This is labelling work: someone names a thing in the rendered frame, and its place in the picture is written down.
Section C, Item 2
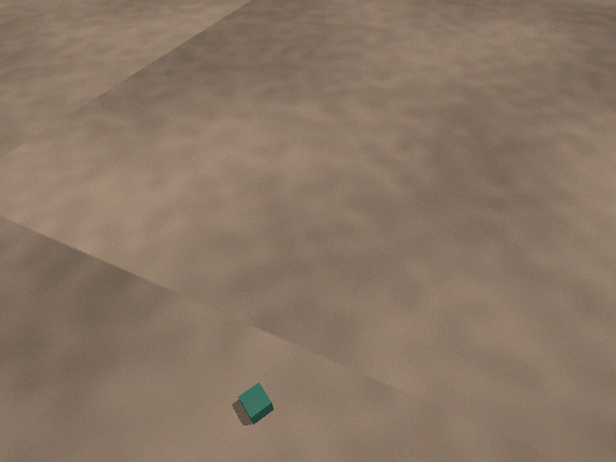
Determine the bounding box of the small box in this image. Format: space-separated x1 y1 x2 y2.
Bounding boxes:
239 382 274 424

